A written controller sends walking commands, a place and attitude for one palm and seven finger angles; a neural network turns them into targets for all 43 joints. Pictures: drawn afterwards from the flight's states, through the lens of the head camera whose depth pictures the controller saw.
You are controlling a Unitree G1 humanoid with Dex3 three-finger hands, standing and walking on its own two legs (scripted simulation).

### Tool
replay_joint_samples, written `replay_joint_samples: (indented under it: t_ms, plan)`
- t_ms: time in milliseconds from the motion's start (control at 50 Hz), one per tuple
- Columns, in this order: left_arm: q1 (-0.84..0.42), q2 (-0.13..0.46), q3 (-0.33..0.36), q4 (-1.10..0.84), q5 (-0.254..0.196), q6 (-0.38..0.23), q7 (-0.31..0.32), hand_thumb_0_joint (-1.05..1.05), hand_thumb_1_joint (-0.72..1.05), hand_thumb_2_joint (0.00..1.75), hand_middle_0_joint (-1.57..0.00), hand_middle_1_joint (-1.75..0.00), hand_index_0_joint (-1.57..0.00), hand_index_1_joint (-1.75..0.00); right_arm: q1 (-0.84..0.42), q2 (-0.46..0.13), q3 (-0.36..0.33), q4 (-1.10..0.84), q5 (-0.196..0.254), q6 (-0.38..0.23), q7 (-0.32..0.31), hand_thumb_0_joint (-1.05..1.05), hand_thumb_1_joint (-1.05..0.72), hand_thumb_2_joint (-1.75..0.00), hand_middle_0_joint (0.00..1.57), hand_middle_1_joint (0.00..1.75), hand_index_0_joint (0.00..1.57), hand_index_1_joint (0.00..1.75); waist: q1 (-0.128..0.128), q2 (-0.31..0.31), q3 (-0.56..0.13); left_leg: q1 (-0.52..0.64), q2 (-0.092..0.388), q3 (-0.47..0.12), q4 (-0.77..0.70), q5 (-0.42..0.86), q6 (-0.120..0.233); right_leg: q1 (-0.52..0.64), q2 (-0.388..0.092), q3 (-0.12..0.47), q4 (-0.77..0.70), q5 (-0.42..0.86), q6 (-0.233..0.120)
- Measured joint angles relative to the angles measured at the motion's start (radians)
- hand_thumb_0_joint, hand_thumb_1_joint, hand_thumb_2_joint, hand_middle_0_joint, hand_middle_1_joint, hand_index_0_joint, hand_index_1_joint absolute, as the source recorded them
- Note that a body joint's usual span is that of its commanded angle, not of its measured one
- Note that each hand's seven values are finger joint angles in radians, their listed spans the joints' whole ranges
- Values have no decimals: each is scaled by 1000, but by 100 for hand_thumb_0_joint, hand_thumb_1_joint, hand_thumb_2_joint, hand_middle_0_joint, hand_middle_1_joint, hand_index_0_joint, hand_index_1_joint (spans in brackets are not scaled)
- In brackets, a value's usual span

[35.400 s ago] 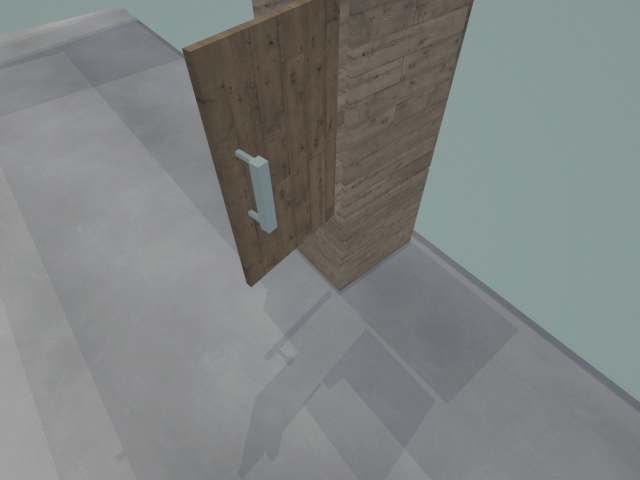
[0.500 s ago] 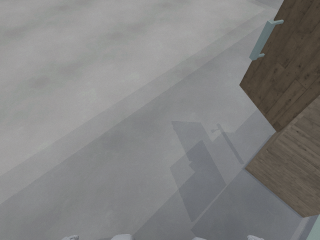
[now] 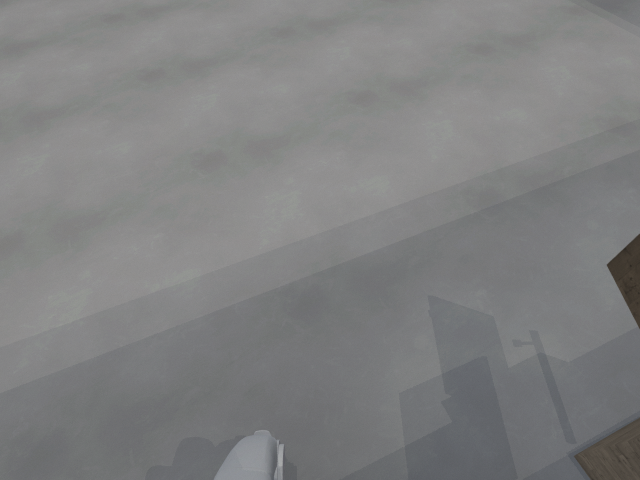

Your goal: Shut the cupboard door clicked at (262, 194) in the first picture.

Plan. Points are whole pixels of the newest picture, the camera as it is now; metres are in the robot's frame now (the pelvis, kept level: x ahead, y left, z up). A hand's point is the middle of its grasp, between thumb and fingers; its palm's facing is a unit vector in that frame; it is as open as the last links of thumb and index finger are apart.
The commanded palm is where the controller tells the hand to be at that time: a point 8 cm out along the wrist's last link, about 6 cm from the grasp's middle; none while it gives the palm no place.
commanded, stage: walk to a spot facing it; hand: left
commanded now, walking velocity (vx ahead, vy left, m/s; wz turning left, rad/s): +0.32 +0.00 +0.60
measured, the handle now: out of the picture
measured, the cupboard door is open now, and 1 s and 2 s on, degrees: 67 67 67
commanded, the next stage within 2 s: turn to face it in 0.88 s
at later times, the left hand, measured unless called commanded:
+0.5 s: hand (172, 375) +0.28 +0.26 -0.15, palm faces +0.20 -0.96 -0.21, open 7.4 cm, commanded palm none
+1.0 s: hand (191, 349) +0.33 +0.25 -0.18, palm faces +0.48 -0.84 -0.24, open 7.2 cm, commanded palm none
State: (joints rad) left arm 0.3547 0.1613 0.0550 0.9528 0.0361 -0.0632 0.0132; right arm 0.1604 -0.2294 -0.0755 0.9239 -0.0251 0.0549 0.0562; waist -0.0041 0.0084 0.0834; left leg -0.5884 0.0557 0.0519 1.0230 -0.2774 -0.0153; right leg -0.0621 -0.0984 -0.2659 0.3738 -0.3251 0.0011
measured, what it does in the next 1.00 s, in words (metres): walks ahead, turning left: left foot, then right foot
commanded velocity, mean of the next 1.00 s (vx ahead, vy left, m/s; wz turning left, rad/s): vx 0.22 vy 0.00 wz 0.43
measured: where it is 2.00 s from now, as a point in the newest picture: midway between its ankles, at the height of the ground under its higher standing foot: (296, 370)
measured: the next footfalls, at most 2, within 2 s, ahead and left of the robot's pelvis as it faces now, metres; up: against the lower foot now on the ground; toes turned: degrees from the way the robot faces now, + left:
left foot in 0.18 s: +0.18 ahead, +0.13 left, +0.00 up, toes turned +12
right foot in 0.64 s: +0.42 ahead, -0.06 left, +0.00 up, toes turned +8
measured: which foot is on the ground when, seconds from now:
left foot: up 0.00-0.16, down 0.18-0.64, up 0.66-1.00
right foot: down 0.00-0.16, up 0.18-0.62, down 0.64-1.00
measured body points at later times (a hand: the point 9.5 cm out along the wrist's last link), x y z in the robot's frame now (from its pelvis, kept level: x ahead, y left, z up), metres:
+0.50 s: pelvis +0.20 +0.05 +0.00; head +0.23 +0.06 +0.45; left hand +0.26 +0.31 -0.14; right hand +0.25 -0.18 -0.15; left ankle +0.15 +0.12 -0.74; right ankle +0.32 -0.10 -0.69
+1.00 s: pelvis +0.40 +0.06 -0.01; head +0.45 +0.10 +0.43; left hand +0.30 +0.30 -0.16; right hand +0.61 -0.12 -0.15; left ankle +0.44 +0.20 -0.71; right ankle +0.38 -0.07 -0.74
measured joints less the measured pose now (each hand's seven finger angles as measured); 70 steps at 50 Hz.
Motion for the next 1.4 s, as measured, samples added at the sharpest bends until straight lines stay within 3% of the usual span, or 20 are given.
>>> replay_joint_samples:
  t_ms: [120, 180, 240, 280, 360, 440, 600, 640, 680, 720, 780, 900, 1020, 1040, 1060, 1100, 1140, 1180, 1260, 1400]
  plan:
    - [60, -10, -6, 39, 0, -1, -2, 0, 90, 90, -20, -30, -20, -30, -91, 13, 20, -24, -1, -13, 9, 1, -91, -90, 19, 30, 19, 29, 45, -26, 51, 65, -20, 73, -284, -24, 47, 86, -30, -78, 30, -88, 45]
    - [109, -9, -7, 61, -10, 16, -12, 0, 90, 90, -20, -30, -20, -30, -107, 4, 30, -66, -7, -47, 5, 1, -91, -90, 19, 30, 19, 29, 43, -18, 43, 161, -45, 92, -419, 44, 108, 26, -78, -75, 285, -174, 58]
    - [64, 20, 2, 63, -13, 60, -19, 1, 90, 90, -20, -30, -20, -30, -100, 10, 34, -79, -2, -79, -19, 0, -91, -90, 20, 30, 19, 29, 37, -34, 59, 156, -59, 83, -319, 27, 115, -194, -71, 113, 747, -189, 39]
    - [8, 37, 16, 47, -7, 69, -18, 1, 91, 90, -20, -30, -20, -30, -70, 15, 40, -68, -1, -82, -34, 0, -91, -90, 20, 30, 19, 29, 39, -41, 55, 194, -72, 69, -347, -4, 102, -317, -61, 177, 853, -129, 33]
    - [-93, 49, 31, -13, 2, 55, -27, 1, 91, 90, -20, -30, -19, -30, 6, 27, 46, -15, 0, -83, -49, 0, -91, -90, 20, 30, 20, 29, 29, -33, 28, 289, -93, 32, -469, 19, 94, -471, -61, 229, 777, -3, 37]
    - [-166, 52, 32, -57, 2, 50, -35, 0, 91, 90, -19, -30, -19, -30, 88, 47, 45, 36, 3, -86, -51, 0, -91, -90, 20, 30, 20, 30, 7, -26, -6, 382, -103, 0, -579, 27, 90, -534, -56, 244, 625, 104, 49]
    - [-251, 54, 20, -90, -2, 44, -44, 0, 91, 90, -19, -30, -19, -30, 214, 71, 36, 105, 2, -90, -53, 1, -90, -90, 20, 30, 20, 30, -49, -21, -27, 518, -96, -37, -629, -64, 45, -419, 12, 217, 267, 171, 39]
    - [-259, 50, 12, -100, 0, 23, -45, 0, 91, 90, -19, -30, -19, -30, 242, 69, 31, 121, 8, -87, -52, 1, -90, -90, 20, 30, 20, 30, -56, -14, -27, 499, -89, -56, -523, -137, 36, -342, 34, 203, 182, 149, 7]
    - [-264, 29, 5, -102, 2, 1, -37, 0, 91, 90, -19, -30, -19, -30, 230, 56, 24, 138, 15, -74, -53, 1, -90, -90, 20, 30, 20, 30, -55, 14, -5, 392, -85, -84, -221, -215, 48, -325, 44, 172, 222, 93, -21]
    - [-245, 10, -2, -99, 0, -5, -27, 0, 91, 90, -20, -30, -20, -30, 217, 48, 16, 140, 13, -65, -51, 1, -91, -90, 20, 30, 20, 30, -55, 18, -1, 267, -84, -75, 61, -191, 49, -280, 36, 142, 207, 73, -25]
    - [-196, -13, -5, -75, -2, -4, -12, 0, 91, 90, -20, -30, -20, -30, 182, 36, 6, 122, 10, -49, -42, 1, -91, -90, 20, 30, 19, 29, -54, 16, -11, 124, -46, -41, 200, -102, 28, -200, 25, 93, 135, 67, -21]
    - [-118, 12, 18, -28, -9, -1, 11, -2, 94, 90, -20, -30, -20, -30, 63, 22, 4, 48, 5, -24, -24, 1, -91, -90, 19, 30, 19, 29, -33, -6, 1, -4, 8, 9, -2, -16, -2, -82, 10, 1, 49, 37, -6]
    - [-52, 60, 16, 1, -5, 25, 6, -1, 93, 90, -20, -30, -20, -30, -61, -5, 18, -27, 4, -26, -11, 1, -91, -90, 19, 30, 19, 29, 11, -33, 37, 81, -22, 66, -315, 28, 24, -19, -30, -56, 139, -78, 37]
    - [-32, 64, 14, 3, -7, 30, 7, -1, 93, 90, -20, -30, -20, -30, -72, -13, 22, -42, 1, -35, -12, 1, -91, -90, 19, 30, 19, 29, 20, -32, 35, 122, -27, 69, -378, 108, 35, -30, -41, -52, 200, -109, 43]
    - [-11, 64, 11, 4, -13, 38, 8, 0, 92, 90, -20, -30, -20, -30, -78, -26, 27, -57, -2, -48, -14, 0, -91, -90, 19, 30, 19, 29, 28, -14, 22, 143, -18, 60, -401, 159, 73, -69, -37, -31, 306, -137, 44]
    - [-17, 80, 6, 17, -20, 63, 19, 0, 92, 90, -20, -30, -20, -30, -105, -20, 38, -65, 1, -63, -33, 0, -91, -90, 19, 30, 19, 29, 42, -34, 31, 139, -29, 69, -330, 64, 102, -163, -24, 96, 538, -244, 32]
    - [-31, 83, 2, 32, -21, 81, 27, 0, 92, 90, -19, -30, -19, -30, -121, -8, 55, -64, 4, -65, -51, 0, -91, -90, 19, 30, 19, 29, 62, -43, 30, 167, -29, 85, -332, 15, 99, -241, 4, 185, 665, -259, 28]
    - [-46, 73, -1, 43, -19, 92, 23, 0, 92, 90, -19, -30, -19, -30, -129, 8, 68, -57, 3, -64, -64, 0, -91, -90, 19, 30, 19, 29, 69, -40, 22, 207, -27, 99, -379, 25, 82, -290, 16, 226, 682, -220, 26]
    - [-57, 41, -2, 36, -13, 110, 0, 0, 91, 90, -19, -30, -19, -30, -126, 45, 84, -35, 2, -47, -67, 0, -91, -90, 20, 30, 19, 29, 71, -16, -2, 268, -8, 123, -459, 44, 86, -335, 29, 237, 589, -160, 22]
    - [-66, 1, 15, 0, -5, 122, -25, 0, 91, 90, -19, -30, -19, -30, -70, 76, 65, 6, 2, -16, -62, 0, -90, -90, 20, 30, 20, 30, 54, 20, -20, 309, 46, 183, -465, 13, 56, -315, 56, 185, 444, -75, 23]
